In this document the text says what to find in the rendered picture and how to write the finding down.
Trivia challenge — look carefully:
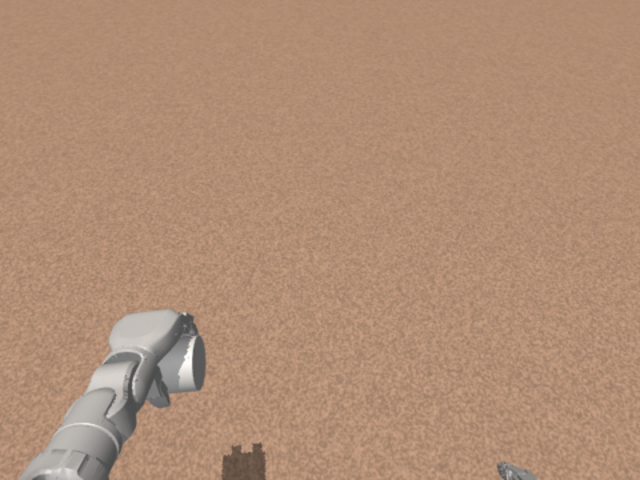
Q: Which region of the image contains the left robot arm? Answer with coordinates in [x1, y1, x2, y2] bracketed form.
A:
[18, 346, 158, 480]

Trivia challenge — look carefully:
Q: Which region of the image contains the left robot hand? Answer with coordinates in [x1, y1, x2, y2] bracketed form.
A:
[109, 309, 198, 408]

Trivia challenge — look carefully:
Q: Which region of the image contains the right robot hand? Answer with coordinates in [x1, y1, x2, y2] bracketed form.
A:
[498, 462, 539, 480]

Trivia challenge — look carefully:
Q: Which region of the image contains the can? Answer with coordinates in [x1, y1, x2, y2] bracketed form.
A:
[157, 335, 206, 394]

